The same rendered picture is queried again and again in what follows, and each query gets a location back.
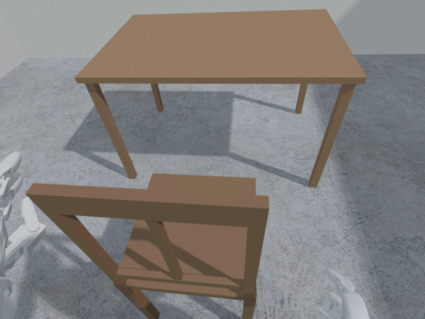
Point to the table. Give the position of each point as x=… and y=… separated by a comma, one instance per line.
x=248, y=47

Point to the robot left forearm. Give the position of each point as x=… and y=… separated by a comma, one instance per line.
x=7, y=308

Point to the chair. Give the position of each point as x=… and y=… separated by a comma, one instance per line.
x=194, y=234

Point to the right robot hand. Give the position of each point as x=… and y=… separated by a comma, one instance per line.
x=350, y=306

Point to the left robot hand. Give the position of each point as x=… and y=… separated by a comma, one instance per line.
x=27, y=236

